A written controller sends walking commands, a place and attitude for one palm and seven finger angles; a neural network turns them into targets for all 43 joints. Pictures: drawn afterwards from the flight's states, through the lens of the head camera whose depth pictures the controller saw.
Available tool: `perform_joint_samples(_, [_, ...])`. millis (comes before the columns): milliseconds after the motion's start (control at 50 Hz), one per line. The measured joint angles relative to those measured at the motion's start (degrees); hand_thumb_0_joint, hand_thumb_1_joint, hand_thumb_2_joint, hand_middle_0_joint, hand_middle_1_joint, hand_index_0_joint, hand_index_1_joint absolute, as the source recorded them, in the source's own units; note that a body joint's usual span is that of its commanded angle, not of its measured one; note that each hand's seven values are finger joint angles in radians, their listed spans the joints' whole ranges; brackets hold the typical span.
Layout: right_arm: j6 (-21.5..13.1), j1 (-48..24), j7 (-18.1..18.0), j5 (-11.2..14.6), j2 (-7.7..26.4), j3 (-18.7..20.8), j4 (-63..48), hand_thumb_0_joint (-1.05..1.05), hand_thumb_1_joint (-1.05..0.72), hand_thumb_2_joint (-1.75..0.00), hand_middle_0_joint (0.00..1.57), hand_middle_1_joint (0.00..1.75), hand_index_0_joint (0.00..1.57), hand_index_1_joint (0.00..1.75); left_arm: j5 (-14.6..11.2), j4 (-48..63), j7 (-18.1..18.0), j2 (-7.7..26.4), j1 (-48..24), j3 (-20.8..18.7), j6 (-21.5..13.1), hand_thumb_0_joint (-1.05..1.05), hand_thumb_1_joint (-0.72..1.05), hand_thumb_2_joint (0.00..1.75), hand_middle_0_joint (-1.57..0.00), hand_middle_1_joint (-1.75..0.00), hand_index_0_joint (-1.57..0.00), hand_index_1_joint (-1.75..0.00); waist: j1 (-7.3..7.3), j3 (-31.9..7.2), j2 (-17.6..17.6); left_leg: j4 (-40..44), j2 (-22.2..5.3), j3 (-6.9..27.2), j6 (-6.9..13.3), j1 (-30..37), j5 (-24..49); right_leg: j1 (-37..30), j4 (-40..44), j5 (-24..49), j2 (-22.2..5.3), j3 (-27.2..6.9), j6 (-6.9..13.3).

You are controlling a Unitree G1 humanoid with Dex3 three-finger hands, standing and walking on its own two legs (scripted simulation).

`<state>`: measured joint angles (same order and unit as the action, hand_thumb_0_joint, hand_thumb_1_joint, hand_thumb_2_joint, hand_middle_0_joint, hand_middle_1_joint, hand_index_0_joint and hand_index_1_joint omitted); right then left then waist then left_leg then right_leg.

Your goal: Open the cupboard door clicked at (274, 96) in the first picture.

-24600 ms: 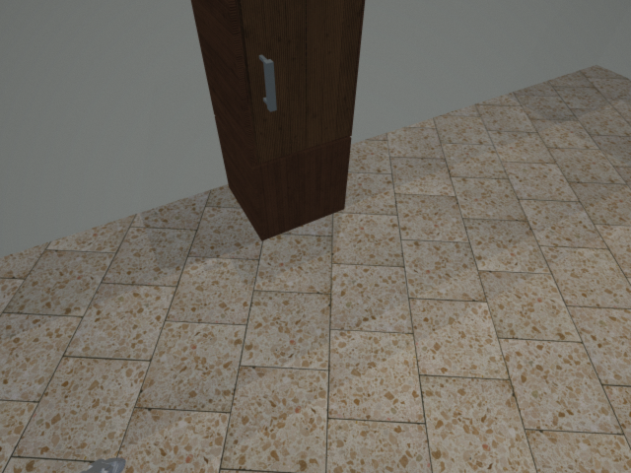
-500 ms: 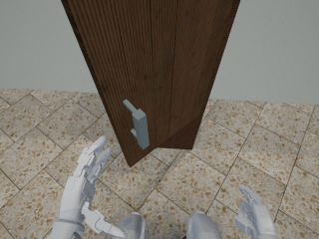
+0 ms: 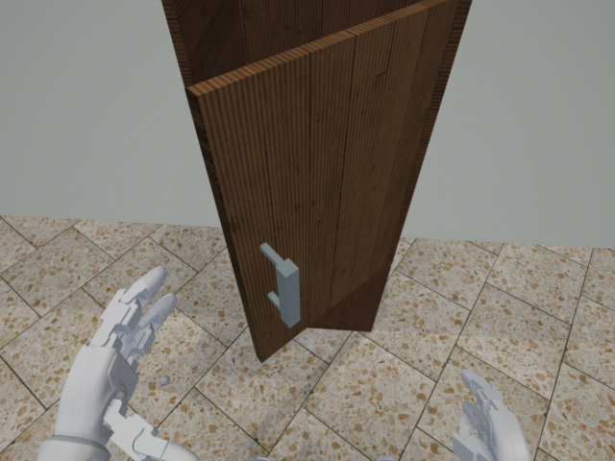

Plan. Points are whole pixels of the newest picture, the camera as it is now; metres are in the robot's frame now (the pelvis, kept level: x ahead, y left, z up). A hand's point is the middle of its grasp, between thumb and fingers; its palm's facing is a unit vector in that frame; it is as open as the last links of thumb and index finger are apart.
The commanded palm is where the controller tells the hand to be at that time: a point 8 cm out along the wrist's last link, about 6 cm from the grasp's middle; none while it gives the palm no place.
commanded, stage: draw the hand back to the body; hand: left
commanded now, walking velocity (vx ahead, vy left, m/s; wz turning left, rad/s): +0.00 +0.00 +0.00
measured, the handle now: (279, 286) +0.36 +0.07 +0.01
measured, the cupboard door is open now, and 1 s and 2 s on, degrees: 44 44 44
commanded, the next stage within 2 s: step back with the hand held close in 1.06 s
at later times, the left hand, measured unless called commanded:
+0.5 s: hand (50, 312) +0.21 +0.24 +0.18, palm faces +0.34 -0.85 -0.40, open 11.3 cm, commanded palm +0.17 +0.29 +0.21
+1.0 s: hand (11, 287) +0.22 +0.25 +0.22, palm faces +0.42 -0.81 -0.40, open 7.5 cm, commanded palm +0.17 +0.29 +0.24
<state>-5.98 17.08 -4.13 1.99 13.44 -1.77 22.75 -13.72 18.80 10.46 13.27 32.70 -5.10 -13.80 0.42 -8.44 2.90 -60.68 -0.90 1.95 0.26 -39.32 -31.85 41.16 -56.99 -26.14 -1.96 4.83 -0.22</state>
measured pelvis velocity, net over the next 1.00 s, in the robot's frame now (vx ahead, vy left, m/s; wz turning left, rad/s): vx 0.02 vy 0.00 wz -0.04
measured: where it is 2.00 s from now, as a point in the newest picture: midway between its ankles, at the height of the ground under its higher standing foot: outside the picture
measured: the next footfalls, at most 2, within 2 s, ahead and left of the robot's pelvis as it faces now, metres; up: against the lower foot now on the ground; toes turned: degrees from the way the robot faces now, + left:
none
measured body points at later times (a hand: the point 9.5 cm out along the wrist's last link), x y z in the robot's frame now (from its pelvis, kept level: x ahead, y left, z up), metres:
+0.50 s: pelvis +0.02 +0.01 +0.06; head +0.00 -0.01 +0.51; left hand +0.19 +0.29 +0.21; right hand +0.20 -0.20 -0.02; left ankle -0.02 +0.11 -0.67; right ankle +0.02 -0.13 -0.67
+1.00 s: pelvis +0.02 +0.00 +0.07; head +0.00 -0.02 +0.52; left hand +0.19 +0.30 +0.24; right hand +0.20 -0.23 -0.01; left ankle -0.02 +0.11 -0.67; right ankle +0.02 -0.13 -0.67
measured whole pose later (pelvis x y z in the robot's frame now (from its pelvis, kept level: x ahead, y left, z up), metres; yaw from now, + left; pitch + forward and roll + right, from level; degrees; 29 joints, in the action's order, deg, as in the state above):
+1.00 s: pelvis +0.02 +0.00 +0.07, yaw -2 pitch -5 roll -1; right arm -7.6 11.8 -4.9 -0.7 13.0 -1.2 37.1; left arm -2.5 22.2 -5.9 18.4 26.9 -18.6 -4.4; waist 4.2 1.0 3.8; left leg -23.7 -1.0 -1.5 0.4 -2.0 -17.0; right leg 5.7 -22.3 -11.9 -0.7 2.1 -0.6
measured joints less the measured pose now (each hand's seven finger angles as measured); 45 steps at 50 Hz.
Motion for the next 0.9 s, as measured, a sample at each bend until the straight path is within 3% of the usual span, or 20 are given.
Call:
perform_joint_samples(100, [1.2, -0.1, -1.8, -0.6, -0.8, -0.1, 1.4, 0.01, -0.90, -0.90, 0.20, 0.30, 0.20, 0.30, 8.6, 4.2, -10.1, 3.2, 2.1, 0.4, 8.5, -0.01, -0.37, 0.36, -0.16, -0.30, -0.16, -0.30, 0.84, 0.2, 0.0, 5.7, 0.1, -1.0, 0.3, 6.5, 1.7, -6.0, 5.2, 1.6, 0.0, -0.8, -0.5])
perform_joint_samples(220, [1.1, -0.4, -2.7, -1.1, -0.9, -1.1, 3.5, 0.01, -0.90, -0.90, 0.20, 0.30, 0.20, 0.30, 11.8, 5.2, -16.0, 3.8, 3.2, 0.0, 13.1, -0.01, -0.19, 0.44, -0.17, -0.30, -0.16, -0.30, 1.56, 1.9, 0.9, 13.4, 0.5, -1.7, 0.8, 14.7, 4.5, -14.1, 12.6, 4.3, -0.1, -1.4, -0.9])
perform_joint_samples(480, [-2.0, -2.4, -1.8, -1.8, -0.9, -1.9, 9.6, 0.01, -0.90, -0.90, 0.20, 0.30, 0.20, 0.30, 11.9, 4.5, -17.3, 4.8, -1.8, -6.5, 12.0, 0.00, 0.25, 0.63, -0.19, -0.30, -0.18, -0.30, 2.79, 6.0, 1.1, 27.2, 1.0, -2.6, 1.0, 29.0, 9.9, -27.8, 25.3, 9.3, -0.1, -2.1, -1.3])
perform_joint_samples(740, [-2.1, -5.1, -0.9, -2.4, -0.3, -0.3, 12.9, 0.01, -0.90, -0.90, 0.20, 0.30, 0.20, 0.30, 11.0, 4.2, -17.1, 6.6, -6.6, -15.1, 9.3, 0.01, 0.69, 0.82, -0.21, -0.30, -0.20, -0.30, 3.91, 8.5, 1.0, 34.6, 0.4, -3.1, 0.5, 35.4, 13.4, -33.9, 32.6, 12.9, 0.7, -2.4, -0.8])
perform_joint_samples(900, [-1.5, -5.5, -0.6, -2.6, -0.1, 0.4, 13.7, 0.01, -0.90, -0.90, 0.20, 0.30, 0.20, 0.30, 11.0, 3.2, -16.5, 4.8, -6.4, -13.9, 9.3, 0.01, 0.84, 0.88, -0.21, -0.30, -0.20, -0.30, 3.86, 9.3, 1.1, 36.5, 0.2, -3.4, 0.4, 36.7, 14.6, -34.9, 34.2, 13.9, 0.9, -2.6, -0.6])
